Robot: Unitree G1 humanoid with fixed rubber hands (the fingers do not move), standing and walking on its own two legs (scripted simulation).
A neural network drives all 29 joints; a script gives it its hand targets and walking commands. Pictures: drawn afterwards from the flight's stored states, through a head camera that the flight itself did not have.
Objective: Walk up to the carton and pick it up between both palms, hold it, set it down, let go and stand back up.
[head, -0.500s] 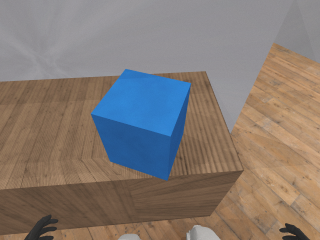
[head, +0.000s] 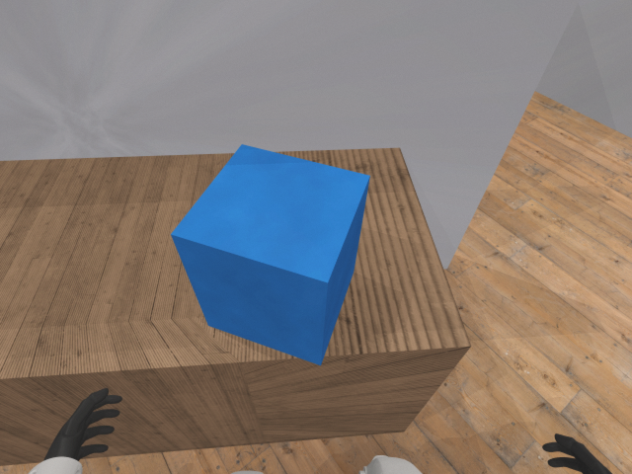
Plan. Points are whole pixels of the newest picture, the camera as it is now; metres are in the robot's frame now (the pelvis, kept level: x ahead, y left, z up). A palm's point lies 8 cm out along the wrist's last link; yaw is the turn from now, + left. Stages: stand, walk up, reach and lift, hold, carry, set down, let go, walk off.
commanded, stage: walk up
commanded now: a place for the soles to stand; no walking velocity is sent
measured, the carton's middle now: (282, 257) +0.44 +0.07 -0.03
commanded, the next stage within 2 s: none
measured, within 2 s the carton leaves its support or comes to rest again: neither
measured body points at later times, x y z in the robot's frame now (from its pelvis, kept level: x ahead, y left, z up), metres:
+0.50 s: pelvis +0.00 +0.00 +0.01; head +0.01 +0.00 +0.46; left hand +0.17 +0.32 -0.05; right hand +0.12 -0.33 -0.06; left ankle +0.01 +0.15 -0.71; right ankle +0.06 -0.12 -0.71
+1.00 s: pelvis +0.00 +0.00 +0.01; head +0.02 +0.00 +0.46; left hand +0.18 +0.32 -0.05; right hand +0.12 -0.33 -0.06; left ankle +0.01 +0.15 -0.71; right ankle +0.06 -0.12 -0.71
